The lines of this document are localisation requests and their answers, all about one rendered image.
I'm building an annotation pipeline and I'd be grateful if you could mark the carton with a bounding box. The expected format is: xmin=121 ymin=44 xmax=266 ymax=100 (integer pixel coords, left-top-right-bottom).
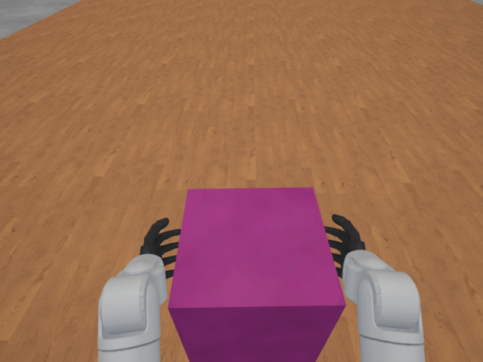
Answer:
xmin=168 ymin=187 xmax=346 ymax=362

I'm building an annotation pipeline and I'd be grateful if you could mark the robot right hand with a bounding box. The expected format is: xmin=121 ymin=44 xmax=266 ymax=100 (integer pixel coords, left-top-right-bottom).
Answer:
xmin=324 ymin=214 xmax=365 ymax=278

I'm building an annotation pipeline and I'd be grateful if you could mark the robot left hand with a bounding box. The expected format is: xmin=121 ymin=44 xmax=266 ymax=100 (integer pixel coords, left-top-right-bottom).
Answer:
xmin=140 ymin=218 xmax=181 ymax=279

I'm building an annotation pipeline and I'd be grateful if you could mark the left robot forearm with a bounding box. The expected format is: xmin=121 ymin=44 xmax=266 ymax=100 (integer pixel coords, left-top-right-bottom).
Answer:
xmin=97 ymin=254 xmax=168 ymax=362

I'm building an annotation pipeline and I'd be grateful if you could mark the right robot forearm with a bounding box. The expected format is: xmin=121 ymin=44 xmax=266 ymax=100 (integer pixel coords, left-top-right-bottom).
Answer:
xmin=343 ymin=250 xmax=425 ymax=362

